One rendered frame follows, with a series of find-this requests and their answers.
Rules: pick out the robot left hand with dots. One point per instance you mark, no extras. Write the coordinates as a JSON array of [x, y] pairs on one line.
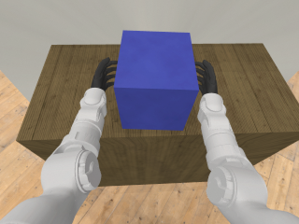
[[100, 77]]

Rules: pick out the left robot upper arm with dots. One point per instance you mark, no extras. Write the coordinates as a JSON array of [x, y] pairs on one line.
[[67, 179]]

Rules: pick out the robot right hand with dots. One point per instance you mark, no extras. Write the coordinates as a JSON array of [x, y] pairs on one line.
[[209, 82]]

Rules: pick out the left robot forearm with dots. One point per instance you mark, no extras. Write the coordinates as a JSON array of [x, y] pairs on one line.
[[88, 125]]

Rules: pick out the right robot forearm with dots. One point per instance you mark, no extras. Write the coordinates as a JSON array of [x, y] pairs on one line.
[[218, 135]]

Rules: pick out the right robot upper arm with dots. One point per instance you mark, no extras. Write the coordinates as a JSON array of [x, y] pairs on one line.
[[241, 196]]

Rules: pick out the carton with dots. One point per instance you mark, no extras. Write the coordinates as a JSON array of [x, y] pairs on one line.
[[156, 81]]

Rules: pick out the pedestal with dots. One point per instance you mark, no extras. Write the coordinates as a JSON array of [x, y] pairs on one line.
[[260, 106]]

